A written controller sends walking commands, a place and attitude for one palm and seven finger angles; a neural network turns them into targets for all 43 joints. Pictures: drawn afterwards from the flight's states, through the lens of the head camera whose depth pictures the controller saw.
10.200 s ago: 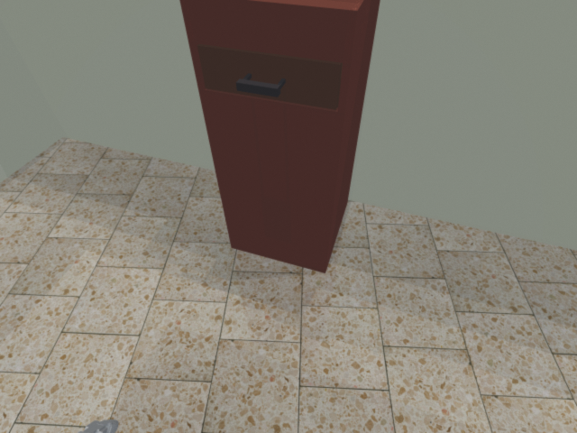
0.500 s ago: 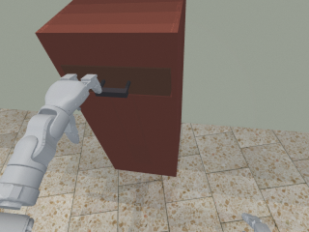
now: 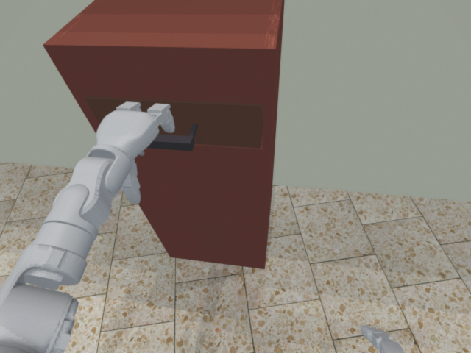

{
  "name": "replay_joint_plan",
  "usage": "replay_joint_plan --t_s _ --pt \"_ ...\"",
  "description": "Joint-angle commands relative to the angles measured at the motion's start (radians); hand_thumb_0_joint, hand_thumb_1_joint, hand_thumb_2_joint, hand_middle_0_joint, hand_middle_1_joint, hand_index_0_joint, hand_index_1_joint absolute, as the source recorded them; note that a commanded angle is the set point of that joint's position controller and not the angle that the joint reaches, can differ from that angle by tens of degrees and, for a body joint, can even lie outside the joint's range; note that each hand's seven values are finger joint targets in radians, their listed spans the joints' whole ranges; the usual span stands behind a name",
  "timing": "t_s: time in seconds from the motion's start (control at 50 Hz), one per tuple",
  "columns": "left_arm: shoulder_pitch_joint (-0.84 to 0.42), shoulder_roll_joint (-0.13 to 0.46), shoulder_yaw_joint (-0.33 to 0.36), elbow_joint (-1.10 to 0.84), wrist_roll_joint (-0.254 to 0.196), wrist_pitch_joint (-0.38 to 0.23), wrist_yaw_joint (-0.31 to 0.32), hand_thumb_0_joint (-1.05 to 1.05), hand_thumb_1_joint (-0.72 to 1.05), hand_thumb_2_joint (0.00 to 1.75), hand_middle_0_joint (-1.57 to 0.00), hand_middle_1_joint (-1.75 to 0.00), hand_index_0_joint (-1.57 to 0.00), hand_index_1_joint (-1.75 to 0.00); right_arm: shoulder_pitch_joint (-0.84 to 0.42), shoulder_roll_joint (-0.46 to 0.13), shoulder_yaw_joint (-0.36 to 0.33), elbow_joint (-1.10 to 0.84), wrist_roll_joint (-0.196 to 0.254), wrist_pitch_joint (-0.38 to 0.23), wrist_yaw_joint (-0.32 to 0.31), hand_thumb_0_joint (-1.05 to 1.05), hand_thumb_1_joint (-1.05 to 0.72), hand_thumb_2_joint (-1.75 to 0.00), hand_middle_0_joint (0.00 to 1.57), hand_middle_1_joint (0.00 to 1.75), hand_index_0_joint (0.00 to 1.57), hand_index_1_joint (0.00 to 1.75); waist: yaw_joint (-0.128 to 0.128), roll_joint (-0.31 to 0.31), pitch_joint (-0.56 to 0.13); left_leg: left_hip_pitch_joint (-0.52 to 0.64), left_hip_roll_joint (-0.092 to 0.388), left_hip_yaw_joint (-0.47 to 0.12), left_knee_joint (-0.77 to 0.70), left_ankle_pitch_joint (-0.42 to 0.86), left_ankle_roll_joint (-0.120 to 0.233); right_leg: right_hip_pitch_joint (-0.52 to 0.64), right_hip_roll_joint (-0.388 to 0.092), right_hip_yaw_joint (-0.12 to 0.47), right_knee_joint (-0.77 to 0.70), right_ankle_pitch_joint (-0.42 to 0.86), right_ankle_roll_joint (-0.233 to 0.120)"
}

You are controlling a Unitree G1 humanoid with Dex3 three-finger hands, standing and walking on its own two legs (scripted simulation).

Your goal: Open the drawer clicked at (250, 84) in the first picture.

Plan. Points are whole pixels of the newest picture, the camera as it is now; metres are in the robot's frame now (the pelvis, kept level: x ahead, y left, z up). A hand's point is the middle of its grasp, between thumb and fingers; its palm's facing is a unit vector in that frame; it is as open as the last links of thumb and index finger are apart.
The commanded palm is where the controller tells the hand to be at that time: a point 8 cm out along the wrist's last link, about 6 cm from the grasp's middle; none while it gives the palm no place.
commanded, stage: move the hooked fingers above the handle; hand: left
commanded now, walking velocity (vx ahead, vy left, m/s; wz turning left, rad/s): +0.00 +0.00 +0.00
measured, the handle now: (170, 134) +0.53 +0.20 +0.05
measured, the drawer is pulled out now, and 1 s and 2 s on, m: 0.00 0.00 0.00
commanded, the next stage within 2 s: none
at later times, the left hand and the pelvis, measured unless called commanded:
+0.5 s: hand (157, 135) +0.47 +0.19 +0.11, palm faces -0.01 -0.02 -1.00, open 13.8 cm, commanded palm +0.45 +0.21 +0.17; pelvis +0.01 +0.00 -0.01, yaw -1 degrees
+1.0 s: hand (151, 130) +0.47 +0.20 +0.12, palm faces +0.01 +0.00 -1.00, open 13.8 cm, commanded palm +0.45 +0.21 +0.17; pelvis +0.01 +0.00 -0.01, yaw -1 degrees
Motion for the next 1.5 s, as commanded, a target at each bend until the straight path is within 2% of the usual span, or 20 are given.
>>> replay_joint_plan --t_s 0.0,0.14,0.26,0.32,0.4,0.44,0.48,0.64,0.68,0.76,0.84,0.98,1.04,1.08,1.1,1.22,1.28,1.34,1.4,1.48 --pt "-0.505 0.255 0.155 -0.117 0.013 0.005 0.069 0.00 -0.50 0.30 -0.30 -1.20 -0.30 -1.20 -0.003 -0.122 -0.043 -0.107 -0.005 -0.028 -0.011 0.00 -0.90 -0.90 0.20 0.30 0.20 0.30 -0.009 -0.043 -0.354 0.034 0.003 -0.043 -0.014 0.390 -0.012 0.216 0.018 0.050 0.004 0.267 -0.030" --pt "-0.517 0.235 0.139 -0.024 0.025 0.007 0.062 0.00 -0.50 0.30 -0.30 -1.20 -0.30 -1.20 0.040 -0.129 -0.055 -0.096 -0.007 -0.014 -0.010 0.00 -0.90 -0.90 0.20 0.30 0.20 0.30 -0.029 -0.078 -0.383 0.033 0.011 -0.038 0.020 0.457 -0.006 0.202 0.022 0.051 0.028 0.335 -0.027" --pt "-0.563 0.196 0.110 -0.053 0.018 -0.024 0.067 0.00 -0.50 0.30 -0.30 -1.20 -0.30 -1.20 0.074 -0.128 -0.070 -0.085 -0.012 -0.008 -0.001 0.00 -0.90 -0.90 0.20 0.30 0.20 0.30 -0.040 -0.044 -0.410 0.072 0.021 -0.048 0.047 0.555 -0.014 0.157 0.027 0.050 0.044 0.357 -0.027" --pt "-0.590 0.218 0.131 0.026 0.026 -0.024 0.087 0.00 -0.50 0.30 -0.30 -1.20 -0.30 -1.20 0.093 -0.133 -0.070 -0.066 -0.010 -0.005 -0.004 0.00 -0.90 -0.90 0.20 0.30 0.20 0.30 -0.047 -0.082 -0.382 0.024 0.017 -0.043 0.044 0.482 -0.010 0.145 0.030 0.048 0.045 0.329 -0.027" --pt "-0.663 0.277 0.174 0.036 0.049 -0.027 0.133 0.00 -0.50 0.30 -0.30 -1.20 -0.30 -1.20 0.114 -0.132 -0.074 -0.054 -0.019 -0.011 -0.005 0.00 -0.90 -0.90 0.20 0.30 0.20 0.30 -0.043 -0.051 -0.463 0.022 0.014 -0.040 0.056 0.508 -0.010 0.177 0.029 0.057 0.062 0.362 -0.029" --pt "-0.643 0.268 0.173 0.063 0.050 -0.020 0.143 0.00 -0.50 0.30 -0.30 -1.20 -0.30 -1.20 0.113 -0.130 -0.075 -0.054 -0.019 -0.012 -0.006 0.00 -0.90 -0.90 0.20 0.30 0.20 0.30 -0.042 -0.043 -0.459 0.013 0.014 -0.033 0.057 0.505 -0.008 0.183 0.028 0.058 0.061 0.372 -0.027" --pt "-0.609 0.323 0.221 0.107 0.053 -0.011 0.145 0.00 -0.50 0.30 -0.30 -1.20 -0.30 -1.20 0.111 -0.139 -0.073 -0.056 -0.017 -0.010 -0.009 0.00 -0.90 -0.90 0.20 0.30 0.20 0.30 -0.034 -0.075 -0.451 -0.023 0.012 -0.028 0.048 0.485 -0.003 0.217 0.027 0.061 0.059 0.382 -0.026" --pt "-0.563 0.231 0.128 0.074 0.038 -0.018 0.083 0.00 -0.50 0.30 -0.30 -1.20 -0.30 -1.20 0.099 -0.140 -0.075 -0.085 -0.009 -0.002 -0.015 0.00 -0.90 -0.90 0.20 0.30 0.20 0.30 -0.054 -0.086 -0.399 -0.024 0.013 -0.018 0.037 0.411 0.011 0.200 0.023 0.066 0.037 0.357 -0.019" --pt "-0.572 0.255 0.147 0.071 0.034 -0.036 0.077 0.00 -0.50 0.30 -0.30 -1.20 -0.30 -1.20 0.103 -0.143 -0.075 -0.085 -0.007 -0.003 -0.020 0.00 -0.90 -0.90 0.20 0.30 0.20 0.30 -0.058 -0.109 -0.385 -0.031 0.010 -0.022 0.036 0.381 0.014 0.196 0.024 0.066 0.031 0.329 -0.019" --pt "-0.676 0.244 0.130 0.030 0.036 -0.065 0.107 0.00 -0.50 0.30 -0.30 -1.20 -0.30 -1.20 0.113 -0.133 -0.078 -0.072 -0.010 -0.013 -0.024 0.00 -0.90 -0.90 0.20 0.30 0.20 0.30 -0.071 -0.035 -0.398 0.003 0.006 -0.030 0.046 0.363 0.010 0.143 0.025 0.067 0.034 0.286 -0.023" --pt "-0.717 0.311 0.183 0.083 0.048 -0.051 0.153 0.00 -0.50 0.30 -0.30 -1.20 -0.30 -1.20 0.118 -0.136 -0.072 -0.053 -0.013 -0.023 -0.025 0.00 -0.90 -0.90 0.20 0.30 0.20 0.30 -0.070 -0.028 -0.417 -0.020 0.002 -0.034 0.050 0.348 0.004 0.147 0.025 0.066 0.044 0.272 -0.024" --pt "-0.653 0.249 0.141 0.177 0.061 0.011 0.128 0.00 -0.50 0.30 -0.30 -1.20 -0.30 -1.20 0.108 -0.141 -0.072 -0.066 -0.011 -0.018 -0.019 0.00 -0.90 -0.90 0.20 0.30 0.20 0.30 -0.066 -0.078 -0.431 -0.022 0.010 -0.024 0.054 0.414 0.004 0.178 0.025 0.059 0.050 0.336 -0.021" --pt "-0.621 0.186 0.083 0.163 0.051 0.010 0.088 0.00 -0.50 0.30 -0.30 -1.20 -0.30 -1.20 0.097 -0.140 -0.068 -0.083 -0.006 -0.009 -0.018 0.00 -0.90 -0.90 0.20 0.30 0.20 0.30 -0.069 -0.081 -0.381 -0.025 0.012 -0.024 0.047 0.382 0.006 0.152 0.025 0.057 0.040 0.313 -0.020" --pt "-0.616 0.209 0.106 0.165 0.045 -0.004 0.076 0.00 -0.50 0.30 -0.30 -1.20 -0.30 -1.20 0.101 -0.147 -0.067 -0.089 -0.006 -0.007 -0.024 0.00 -0.90 -0.90 0.20 0.30 0.20 0.30 -0.072 -0.141 -0.362 -0.050 0.009 -0.026 0.043 0.336 0.012 0.163 0.024 0.060 0.030 0.285 -0.018" --pt "-0.626 0.263 0.146 0.151 0.048 -0.016 0.079 0.00 -0.50 0.30 -0.30 -1.20 -0.30 -1.20 0.099 -0.148 -0.065 -0.089 -0.004 -0.007 -0.028 0.00 -0.90 -0.90 0.20 0.30 0.20 0.30 -0.062 -0.124 -0.359 -0.063 0.008 -0.024 0.040 0.319 0.013 0.167 0.022 0.064 0.033 0.278 -0.017" --pt "-0.722 0.314 0.191 0.088 0.064 -0.055 0.146 0.00 -0.50 0.30 -0.30 -1.20 -0.30 -1.20 0.119 -0.134 -0.072 -0.076 -0.015 -0.022 -0.028 0.00 -0.90 -0.90 0.20 0.30 0.20 0.30 -0.060 -0.032 -0.425 -0.036 0.008 -0.034 0.054 0.355 0.005 0.147 0.026 0.065 0.057 0.271 -0.025" --pt "-0.697 0.365 0.241 0.108 0.066 -0.039 0.171 0.00 -0.50 0.30 -0.30 -1.20 -0.30 -1.20 0.121 -0.138 -0.073 -0.070 -0.018 -0.025 -0.025 0.00 -0.90 -0.90 0.20 0.30 0.20 0.30 -0.048 -0.044 -0.482 -0.039 0.006 -0.028 0.063 0.404 0.003 0.198 0.027 0.068 0.065 0.324 -0.023" --pt "-0.651 0.334 0.213 0.132 0.069 -0.011 0.164 0.00 -0.50 0.30 -0.30 -1.20 -0.30 -1.20 0.114 -0.139 -0.074 -0.066 -0.014 -0.025 -0.022 0.00 -0.90 -0.90 0.20 0.30 0.20 0.30 -0.049 -0.049 -0.465 -0.043 0.009 -0.020 0.059 0.427 0.004 0.205 0.026 0.065 0.065 0.361 -0.021" --pt "-0.607 0.210 0.110 0.126 0.052 0.009 0.114 0.00 -0.50 0.30 -0.30 -1.20 -0.30 -1.20 0.108 -0.140 -0.079 -0.072 -0.006 -0.017 -0.013 0.00 -0.90 -0.90 0.20 0.30 0.20 0.30 -0.069 -0.065 -0.417 -0.001 0.019 -0.025 0.058 0.452 0.003 0.155 0.028 0.056 0.045 0.344 -0.018" --pt "-0.608 0.168 0.069 0.077 0.033 -0.010 0.063 0.00 -0.50 0.30 -0.30 -1.20 -0.30 -1.20 0.102 -0.143 -0.078 -0.083 -0.003 -0.008 -0.017 0.00 -0.90 -0.90 0.20 0.30 0.20 0.30 -0.082 -0.100 -0.374 0.011 0.013 -0.037 0.053 0.400 0.010 0.132 0.031 0.055 0.026 0.298 -0.019"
